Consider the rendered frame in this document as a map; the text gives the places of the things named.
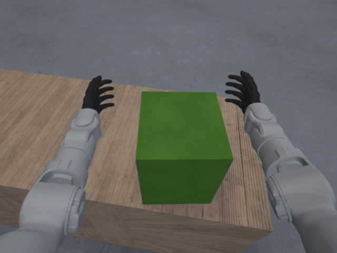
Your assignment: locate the right robot hand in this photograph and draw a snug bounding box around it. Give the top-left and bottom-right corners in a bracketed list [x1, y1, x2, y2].
[225, 71, 261, 114]

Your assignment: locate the left robot forearm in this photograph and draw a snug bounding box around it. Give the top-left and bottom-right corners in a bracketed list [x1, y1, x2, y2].
[19, 108, 102, 226]

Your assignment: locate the left robot upper arm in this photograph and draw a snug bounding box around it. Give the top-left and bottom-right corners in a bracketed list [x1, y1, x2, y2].
[0, 182, 85, 253]

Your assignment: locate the carton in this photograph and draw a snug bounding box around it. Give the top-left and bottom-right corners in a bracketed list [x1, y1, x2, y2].
[135, 91, 234, 205]

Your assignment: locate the pedestal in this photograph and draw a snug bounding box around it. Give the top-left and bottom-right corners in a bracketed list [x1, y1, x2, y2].
[0, 69, 273, 253]

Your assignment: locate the right robot forearm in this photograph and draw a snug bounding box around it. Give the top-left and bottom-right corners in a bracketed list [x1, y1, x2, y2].
[243, 103, 336, 209]

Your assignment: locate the right robot upper arm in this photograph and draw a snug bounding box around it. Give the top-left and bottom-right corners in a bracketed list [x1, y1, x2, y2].
[266, 165, 337, 253]

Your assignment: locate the left robot hand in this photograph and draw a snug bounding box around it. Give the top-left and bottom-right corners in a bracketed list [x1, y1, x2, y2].
[82, 75, 114, 114]

